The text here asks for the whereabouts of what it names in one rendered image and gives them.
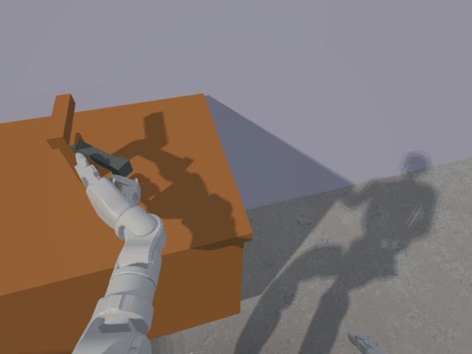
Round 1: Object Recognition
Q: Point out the robot right hand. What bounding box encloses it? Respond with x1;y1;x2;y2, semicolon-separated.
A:
348;331;388;354

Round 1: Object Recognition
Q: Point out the left robot upper arm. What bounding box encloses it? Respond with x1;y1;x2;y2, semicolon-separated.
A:
73;331;151;354

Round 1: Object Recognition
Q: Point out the tap lever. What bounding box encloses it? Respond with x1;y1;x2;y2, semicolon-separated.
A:
70;140;133;177

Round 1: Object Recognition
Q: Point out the counter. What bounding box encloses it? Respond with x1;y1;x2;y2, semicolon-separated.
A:
0;93;253;354

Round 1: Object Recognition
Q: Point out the left robot forearm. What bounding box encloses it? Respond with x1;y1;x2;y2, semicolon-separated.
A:
72;206;167;354

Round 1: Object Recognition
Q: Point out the robot left hand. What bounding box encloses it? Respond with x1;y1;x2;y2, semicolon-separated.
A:
74;153;141;230

